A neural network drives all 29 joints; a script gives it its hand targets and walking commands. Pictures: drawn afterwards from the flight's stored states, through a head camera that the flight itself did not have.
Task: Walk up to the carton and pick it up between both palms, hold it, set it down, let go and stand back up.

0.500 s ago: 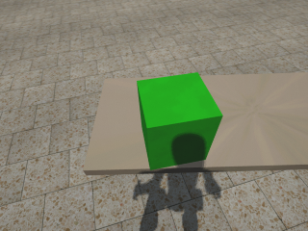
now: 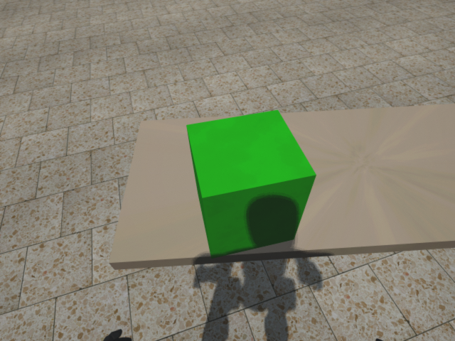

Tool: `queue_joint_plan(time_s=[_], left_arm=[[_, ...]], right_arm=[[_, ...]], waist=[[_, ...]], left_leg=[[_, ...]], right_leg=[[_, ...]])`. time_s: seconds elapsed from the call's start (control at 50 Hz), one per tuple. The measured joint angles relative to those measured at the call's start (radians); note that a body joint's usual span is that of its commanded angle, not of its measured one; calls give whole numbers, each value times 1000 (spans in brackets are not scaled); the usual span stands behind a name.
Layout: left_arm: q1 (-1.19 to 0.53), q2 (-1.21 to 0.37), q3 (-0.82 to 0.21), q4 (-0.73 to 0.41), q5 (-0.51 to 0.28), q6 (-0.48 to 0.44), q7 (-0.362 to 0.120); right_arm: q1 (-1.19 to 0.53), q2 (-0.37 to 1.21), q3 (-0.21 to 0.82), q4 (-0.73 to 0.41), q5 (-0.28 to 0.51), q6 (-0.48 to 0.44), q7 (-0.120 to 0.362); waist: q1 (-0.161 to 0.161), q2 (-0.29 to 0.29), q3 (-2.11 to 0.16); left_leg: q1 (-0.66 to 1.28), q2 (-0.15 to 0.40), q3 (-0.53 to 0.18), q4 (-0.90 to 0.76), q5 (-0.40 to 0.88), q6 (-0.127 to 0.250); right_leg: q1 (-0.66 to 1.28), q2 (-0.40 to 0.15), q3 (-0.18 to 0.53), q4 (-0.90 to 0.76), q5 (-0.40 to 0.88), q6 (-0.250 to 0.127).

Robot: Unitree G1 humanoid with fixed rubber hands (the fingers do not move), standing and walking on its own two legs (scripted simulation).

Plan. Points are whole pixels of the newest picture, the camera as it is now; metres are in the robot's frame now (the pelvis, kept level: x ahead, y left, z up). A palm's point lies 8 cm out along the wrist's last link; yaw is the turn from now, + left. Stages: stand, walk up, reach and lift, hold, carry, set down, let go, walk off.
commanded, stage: walk up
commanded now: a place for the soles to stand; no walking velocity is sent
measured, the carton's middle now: (243, 186) +0.45 -0.01 -0.04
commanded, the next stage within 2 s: reach and lift in 0.24 s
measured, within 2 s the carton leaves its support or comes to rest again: neither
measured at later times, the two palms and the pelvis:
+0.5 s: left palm (118, 333) +0.16 +0.23 -0.09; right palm out of the picture +0.13 -0.25 -0.09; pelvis -0.02 +0.00 +0.00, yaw +2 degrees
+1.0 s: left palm (118, 336) +0.15 +0.22 -0.07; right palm out of the picture +0.14 -0.24 -0.07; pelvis -0.02 +0.00 +0.01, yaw +1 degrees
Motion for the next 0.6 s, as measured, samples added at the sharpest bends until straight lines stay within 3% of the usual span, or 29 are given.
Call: queue_joint_plan(time_s=[0.24,0.3,0.38,0.48,0.6], left_arm=[[-4,-2,9,-5,-4,4,1],[-85,8,7,-14,-7,142,20],[-197,-12,39,-113,36,274,12],[-197,-62,47,-223,53,270,19],[-162,-95,36,-201,46,232,48]], right_arm=[[2,-7,-4,5,-3,5,-1],[-95,12,-67,137,-67,-94,33],[-223,18,-83,205,-48,-180,46],[-260,27,-44,186,-6,-226,53],[-227,39,-46,142,-6,-197,70]], waist=[[-2,5,12],[-24,-2,25],[-32,-5,101],[-42,-19,119],[-31,-33,74]], left_leg=[[13,8,13,-3,-2,-5],[-64,-2,-11,70,-18,-5],[-100,-7,-37,143,-36,-12],[-19,-14,-45,61,13,-6],[53,-19,-34,-47,53,-3]], right_leg=[[1,8,13,8,-2,-5],[-64,-4,-13,80,-27,-3],[-86,-12,-42,140,-47,0],[-4,-19,-53,62,-11,1],[59,-25,-45,-36,36,1]])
